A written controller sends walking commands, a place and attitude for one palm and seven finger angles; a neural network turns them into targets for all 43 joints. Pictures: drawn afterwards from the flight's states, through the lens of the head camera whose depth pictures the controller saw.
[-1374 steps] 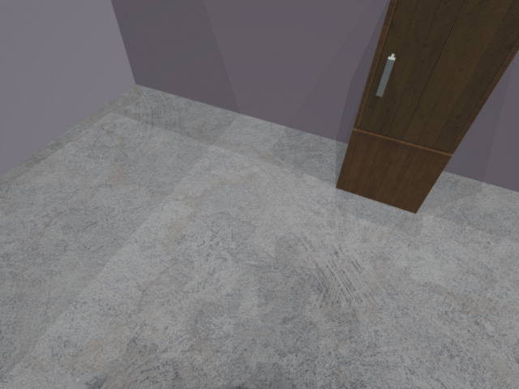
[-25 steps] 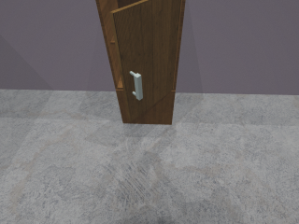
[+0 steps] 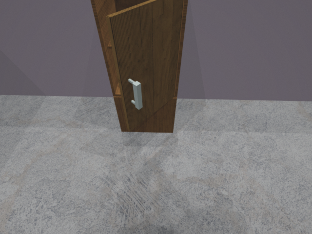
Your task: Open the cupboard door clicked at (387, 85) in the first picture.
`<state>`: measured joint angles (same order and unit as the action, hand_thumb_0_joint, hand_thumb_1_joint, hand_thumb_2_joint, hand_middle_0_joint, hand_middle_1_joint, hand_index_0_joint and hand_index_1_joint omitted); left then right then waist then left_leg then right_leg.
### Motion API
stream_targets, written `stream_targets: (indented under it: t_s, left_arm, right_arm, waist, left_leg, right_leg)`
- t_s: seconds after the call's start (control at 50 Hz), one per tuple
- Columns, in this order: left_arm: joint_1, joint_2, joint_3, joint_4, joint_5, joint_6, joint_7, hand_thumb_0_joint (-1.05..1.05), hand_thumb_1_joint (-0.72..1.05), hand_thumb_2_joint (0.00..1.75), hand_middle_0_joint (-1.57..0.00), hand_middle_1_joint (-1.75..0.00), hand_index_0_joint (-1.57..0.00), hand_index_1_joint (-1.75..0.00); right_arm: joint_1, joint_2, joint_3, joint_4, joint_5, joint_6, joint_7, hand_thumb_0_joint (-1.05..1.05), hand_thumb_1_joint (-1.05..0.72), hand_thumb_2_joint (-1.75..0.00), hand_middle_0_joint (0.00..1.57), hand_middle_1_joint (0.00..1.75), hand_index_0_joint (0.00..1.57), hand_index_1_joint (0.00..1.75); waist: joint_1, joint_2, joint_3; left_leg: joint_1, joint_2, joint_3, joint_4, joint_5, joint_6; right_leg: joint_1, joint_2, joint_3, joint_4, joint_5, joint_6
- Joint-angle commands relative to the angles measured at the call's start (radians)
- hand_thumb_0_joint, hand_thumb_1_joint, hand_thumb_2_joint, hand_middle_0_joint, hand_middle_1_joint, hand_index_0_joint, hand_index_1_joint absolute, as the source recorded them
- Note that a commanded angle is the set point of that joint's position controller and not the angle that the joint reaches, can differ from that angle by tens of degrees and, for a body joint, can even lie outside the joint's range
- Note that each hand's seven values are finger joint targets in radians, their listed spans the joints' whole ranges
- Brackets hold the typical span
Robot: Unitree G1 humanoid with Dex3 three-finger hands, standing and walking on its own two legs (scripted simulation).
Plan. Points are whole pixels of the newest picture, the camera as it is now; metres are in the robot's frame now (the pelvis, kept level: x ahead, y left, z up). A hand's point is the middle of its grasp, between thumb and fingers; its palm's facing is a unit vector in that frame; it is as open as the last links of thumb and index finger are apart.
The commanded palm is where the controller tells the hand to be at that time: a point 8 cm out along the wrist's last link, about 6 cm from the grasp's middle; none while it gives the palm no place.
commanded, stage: look to check the result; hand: left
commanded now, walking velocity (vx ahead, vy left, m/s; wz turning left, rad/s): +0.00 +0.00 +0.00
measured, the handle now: (134, 93) +0.68 +0.13 -0.09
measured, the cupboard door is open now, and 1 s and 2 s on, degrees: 49 49 49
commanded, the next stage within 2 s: walk to a spot facing it in 0.54 s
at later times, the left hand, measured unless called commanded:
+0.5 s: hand out of the picture +0.06 +0.21 -0.16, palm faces +0.00 -0.96 -0.29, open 7.4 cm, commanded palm none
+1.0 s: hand out of the picture +0.08 +0.18 -0.18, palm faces -0.11 -0.96 -0.26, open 7.4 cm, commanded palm none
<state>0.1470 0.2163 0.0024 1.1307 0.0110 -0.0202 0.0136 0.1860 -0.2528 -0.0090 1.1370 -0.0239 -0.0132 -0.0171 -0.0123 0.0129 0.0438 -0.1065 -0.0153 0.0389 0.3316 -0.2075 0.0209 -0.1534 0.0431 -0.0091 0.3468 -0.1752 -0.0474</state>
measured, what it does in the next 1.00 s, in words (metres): stands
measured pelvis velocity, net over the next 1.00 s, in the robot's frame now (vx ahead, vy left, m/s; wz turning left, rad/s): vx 0.01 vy -0.02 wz -0.16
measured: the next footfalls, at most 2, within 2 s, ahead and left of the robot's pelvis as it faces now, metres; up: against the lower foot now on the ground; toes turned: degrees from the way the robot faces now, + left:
left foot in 1.56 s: +0.11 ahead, +0.08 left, +0.00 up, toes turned -31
right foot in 1.94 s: -0.02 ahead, -0.17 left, +0.00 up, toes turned -45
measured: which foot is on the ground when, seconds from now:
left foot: down 0.00-1.00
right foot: down 0.00-1.00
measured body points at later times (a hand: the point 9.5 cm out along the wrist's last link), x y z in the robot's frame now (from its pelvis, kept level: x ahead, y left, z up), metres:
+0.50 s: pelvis +0.02 -0.01 +0.00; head +0.03 -0.02 +0.45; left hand +0.06 +0.26 -0.14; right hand +0.05 -0.26 -0.16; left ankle -0.02 +0.10 -0.75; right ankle +0.01 -0.09 -0.75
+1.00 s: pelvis +0.01 -0.02 -0.01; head +0.04 -0.04 +0.43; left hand +0.08 +0.23 -0.16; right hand +0.01 -0.27 -0.17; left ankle -0.02 +0.10 -0.75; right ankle +0.00 -0.09 -0.73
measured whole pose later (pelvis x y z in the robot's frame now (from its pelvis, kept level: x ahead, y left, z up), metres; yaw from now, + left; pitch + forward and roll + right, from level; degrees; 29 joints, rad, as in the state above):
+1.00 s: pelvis +0.01 -0.02 -0.01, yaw -9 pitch -1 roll +2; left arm 0.19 0.22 0.06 1.04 0.02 0.06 0.00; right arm 0.21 -0.21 -0.05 1.04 -0.03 0.02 -0.04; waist 0.01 -0.01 0.09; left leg -0.14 0.04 0.18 0.49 -0.33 0.00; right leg -0.34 0.08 0.05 0.74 -0.38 -0.04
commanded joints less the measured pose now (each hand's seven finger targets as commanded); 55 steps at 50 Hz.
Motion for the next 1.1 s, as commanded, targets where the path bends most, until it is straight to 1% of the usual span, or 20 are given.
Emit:
stream_targets:
  t_s: [0.0, 0.16, 0.24, 0.3, 0.4, 0.64, 0.68, 0.72, 0.78, 0.84, 0.88, 0.9, 0.92, 0.94, 0.96, 0.98, 1.02, 1.04, 1.06, 1.08]
  left_arm:
    - [0.024, 0.184, 0.042, -0.035, 0.001, -0.016, 0.015, 0.00, 0.90, 0.90, -0.20, -0.30, -0.20, -0.30]
    - [0.023, 0.185, 0.038, -0.027, -0.002, -0.014, 0.017, 0.00, 0.90, 0.90, -0.20, -0.30, -0.20, -0.30]
    - [0.025, 0.185, 0.036, -0.024, -0.002, -0.012, 0.017, 0.00, 0.90, 0.90, -0.20, -0.30, -0.20, -0.30]
    - [0.031, 0.192, 0.039, -0.028, -0.002, -0.016, 0.018, 0.00, 0.90, 0.90, -0.20, -0.30, -0.20, -0.30]
    - [0.025, 0.195, 0.040, -0.029, -0.001, -0.017, 0.019, 0.00, 0.90, 0.90, -0.20, -0.30, -0.20, -0.30]
    - [0.012, 0.206, 0.043, -0.033, -0.001, -0.020, 0.018, 0.00, 0.90, 0.90, -0.20, -0.30, -0.20, -0.30]
    - [0.012, 0.204, 0.050, -0.042, 0.000, -0.013, 0.017, 0.00, 0.90, 0.90, -0.20, -0.30, -0.20, -0.30]
    - [0.048, 0.147, 0.046, -0.041, -0.002, 0.006, 0.020, 0.00, 0.90, 0.90, -0.20, -0.30, -0.20, -0.30]
    - [0.046, 0.162, 0.062, -0.069, 0.001, 0.024, 0.015, 0.00, 0.90, 0.90, -0.20, -0.30, -0.20, -0.30]
    - [0.036, 0.162, 0.075, -0.110, 0.007, 0.040, 0.007, 0.00, 0.90, 0.90, -0.20, -0.30, -0.20, -0.30]
    - [0.033, 0.149, 0.080, -0.139, 0.009, 0.047, -0.001, 0.00, 0.90, 0.90, -0.20, -0.30, -0.20, -0.30]
    - [0.036, 0.135, 0.081, -0.150, 0.008, 0.050, -0.004, 0.00, 0.90, 0.90, -0.20, -0.30, -0.20, -0.30]
    - [0.030, 0.123, 0.083, -0.166, 0.008, 0.057, -0.009, 0.00, 0.90, 0.90, -0.20, -0.30, -0.20, -0.30]
    - [0.016, 0.118, 0.090, -0.183, 0.011, 0.065, -0.011, 0.00, 0.90, 0.90, -0.20, -0.30, -0.20, -0.30]
    - [0.021, 0.115, 0.098, -0.193, 0.012, 0.069, -0.014, 0.00, 0.90, 0.90, -0.20, -0.30, -0.20, -0.30]
    - [0.028, 0.110, 0.099, -0.202, 0.013, 0.071, -0.017, 0.00, 0.90, 0.90, -0.20, -0.30, -0.20, -0.30]
    - [0.091, 0.088, 0.099, -0.199, 0.013, 0.066, -0.024, 0.00, 0.90, 0.90, -0.20, -0.30, -0.20, -0.30]
    - [0.149, 0.090, 0.104, -0.188, 0.014, 0.064, -0.027, 0.00, 0.90, 0.90, -0.20, -0.30, -0.20, -0.30]
    - [0.218, 0.120, 0.115, -0.169, 0.020, 0.056, -0.024, 0.00, 0.90, 0.90, -0.20, -0.30, -0.20, -0.30]
    - [0.245, 0.242, 0.137, -0.171, 0.033, 0.041, -0.006, 0.00, 0.90, 0.90, -0.20, -0.30, -0.20, -0.30]
  right_arm:
    - [0.021, -0.133, -0.022, -0.038, 0.005, -0.011, -0.013, 0.00, -0.90, -0.90, 0.20, 0.30, 0.20, 0.30]
    - [0.035, -0.137, -0.022, -0.028, 0.006, -0.008, -0.016, 0.00, -0.90, -0.90, 0.20, 0.30, 0.20, 0.30]
    - [0.032, -0.133, -0.021, -0.025, 0.006, -0.006, -0.016, 0.00, -0.90, -0.90, 0.20, 0.30, 0.20, 0.30]
    - [0.033, -0.139, -0.023, -0.028, 0.008, -0.006, -0.016, 0.00, -0.90, -0.90, 0.20, 0.30, 0.20, 0.30]
    - [0.030, -0.143, -0.025, -0.030, 0.008, -0.005, -0.016, 0.00, -0.90, -0.90, 0.20, 0.30, 0.20, 0.30]
    - [0.021, -0.148, -0.026, -0.031, 0.005, -0.006, -0.015, 0.00, -0.90, -0.90, 0.20, 0.30, 0.20, 0.30]
    - [0.030, -0.144, -0.030, -0.034, 0.004, -0.005, -0.019, 0.00, -0.90, -0.90, 0.20, 0.30, 0.20, 0.30]
    - [0.075, -0.077, -0.024, -0.033, 0.004, 0.008, -0.023, 0.00, -0.90, -0.90, 0.20, 0.30, 0.20, 0.30]
    - [0.088, -0.096, -0.040, -0.062, 0.006, 0.021, -0.030, 0.00, -0.90, -0.90, 0.20, 0.30, 0.20, 0.30]
    - [0.086, -0.116, -0.058, -0.099, 0.003, 0.030, -0.033, 0.00, -0.90, -0.90, 0.20, 0.30, 0.20, 0.30]
    - [0.081, -0.138, -0.071, -0.120, 0.000, 0.031, -0.036, 0.00, -0.90, -0.90, 0.20, 0.30, 0.20, 0.30]
    - [0.076, -0.151, -0.077, -0.128, -0.001, 0.031, -0.037, 0.00, -0.90, -0.90, 0.20, 0.30, 0.20, 0.30]
    - [0.075, -0.159, -0.082, -0.137, -0.005, 0.025, -0.037, 0.00, -0.90, -0.90, 0.20, 0.30, 0.20, 0.30]
    - [0.068, -0.156, -0.082, -0.146, -0.011, 0.020, -0.038, 0.00, -0.90, -0.90, 0.20, 0.30, 0.20, 0.30]
    - [0.051, -0.147, -0.078, -0.156, -0.013, 0.016, -0.039, 0.00, -0.90, -0.90, 0.20, 0.30, 0.20, 0.30]
    - [0.031, -0.144, -0.080, -0.171, -0.015, 0.013, -0.039, 0.00, -0.90, -0.90, 0.20, 0.30, 0.20, 0.30]
    - [-0.024, -0.156, -0.085, -0.193, -0.018, 0.014, -0.038, 0.00, -0.90, -0.90, 0.20, 0.30, 0.20, 0.30]
    - [-0.042, -0.163, -0.087, -0.200, -0.015, 0.018, -0.036, 0.00, -0.90, -0.90, 0.20, 0.30, 0.20, 0.30]
    - [-0.056, -0.153, -0.090, -0.209, -0.005, 0.024, -0.033, 0.00, -0.90, -0.90, 0.20, 0.30, 0.20, 0.30]
    - [-0.028, -0.072, -0.082, -0.241, 0.010, 0.030, -0.029, 0.00, -0.90, -0.90, 0.20, 0.30, 0.20, 0.30]
  waist:
    - [0.007, 0.004, -0.054]
    - [0.003, -0.015, -0.061]
    - [0.003, -0.011, -0.034]
    - [0.002, -0.015, -0.055]
    - [0.002, -0.028, -0.048]
    - [-0.001, -0.012, -0.043]
    - [-0.003, -0.012, -0.043]
    - [-0.007, -0.011, -0.053]
    - [-0.008, -0.021, -0.032]
    - [-0.013, 0.011, -0.018]
    - [-0.009, 0.052, -0.012]
    - [-0.004, 0.106, -0.010]
    - [0.000, 0.166, 0.002]
    - [0.003, 0.177, 0.026]
    - [0.018, 0.155, 0.028]
    - [0.027, 0.130, 0.029]
    - [0.062, 0.095, -0.006]
    - [0.087, 0.066, -0.019]
    - [0.119, -0.055, -0.032]
    - [0.111, -0.430, -0.036]
  left_leg:
    - [0.006, 0.123, -0.106, -0.046, 0.155, 0.011]
    - [0.023, 0.127, -0.102, -0.049, 0.167, 0.008]
    - [0.020, 0.127, -0.102, -0.053, 0.153, 0.009]
    - [0.035, 0.127, -0.097, -0.044, 0.167, 0.010]
    - [0.036, 0.128, -0.096, -0.047, 0.159, 0.010]
    - [0.038, 0.127, -0.092, -0.050, 0.161, 0.006]
    - [0.049, 0.135, -0.069, -0.023, 0.175, 0.002]
    - [0.049, 0.136, -0.033, 0.026, 0.164, -0.010]
    - [0.033, 0.149, -0.012, 0.057, 0.115, -0.011]
    - [0.043, 0.188, -0.023, 0.063, 0.070, 0.008]
    - [0.050, 0.245, -0.065, 0.040, 0.058, 0.037]
    - [0.048, 0.301, -0.107, 0.008, 0.059, 0.069]
    - [0.033, 0.381, -0.159, -0.041, 0.124, 0.120]
    - [0.012, 0.441, -0.178, -0.066, 0.191, 0.165]
    - [-0.006, 0.451, -0.157, -0.054, 0.245, 0.175]
    - [-0.020, 0.446, -0.113, -0.024, 0.286, 0.168]
    - [-0.058, 0.407, -0.022, 0.081, 0.324, 0.114]
    - [-0.092, 0.361, 0.035, 0.172, 0.276, 0.072]
    - [-0.158, 0.264, 0.094, 0.343, 0.146, 0.012]
    - [-0.373, 0.073, 0.160, 0.621, -0.313, -0.064]
  right_leg:
    - [0.030, -0.147, 0.128, -0.050, 0.181, -0.015]
    - [0.043, -0.147, 0.130, -0.050, 0.207, -0.016]
    - [0.027, -0.147, 0.129, -0.056, 0.191, -0.015]
    - [0.036, -0.145, 0.134, -0.055, 0.221, -0.016]
    - [0.033, -0.144, 0.136, -0.059, 0.219, -0.015]
    - [0.042, -0.148, 0.144, -0.065, 0.244, -0.014]
    - [0.025, -0.145, 0.158, -0.042, 0.297, -0.018]
    - [0.007, -0.144, 0.175, -0.008, 0.344, -0.014]
    - [-0.046, -0.133, 0.201, 0.042, 0.341, -0.021]
    - [-0.138, -0.097, 0.206, 0.105, 0.272, -0.017]
    - [-0.207, -0.056, 0.179, 0.199, 0.200, -0.007]
    - [-0.243, -0.031, 0.149, 0.294, 0.105, 0.000]
    - [-0.283, -0.006, 0.097, 0.441, -0.144, 0.012]
    - [-0.324, -0.019, 0.066, 0.582, -0.311, 0.025]
    - [-0.329, -0.046, 0.083, 0.630, -0.338, 0.029]
    - [-0.313, -0.069, 0.081, 0.616, -0.340, 0.028]
    - [-0.189, -0.086, 0.034, 0.475, -0.293, 0.023]
    - [-0.103, -0.077, 0.013, 0.358, -0.190, 0.024]
    - [-0.014, -0.077, 0.071, 0.168, 0.039, 0.010]
    - [0.066, -0.310, 0.490, -0.035, 0.285, -0.065]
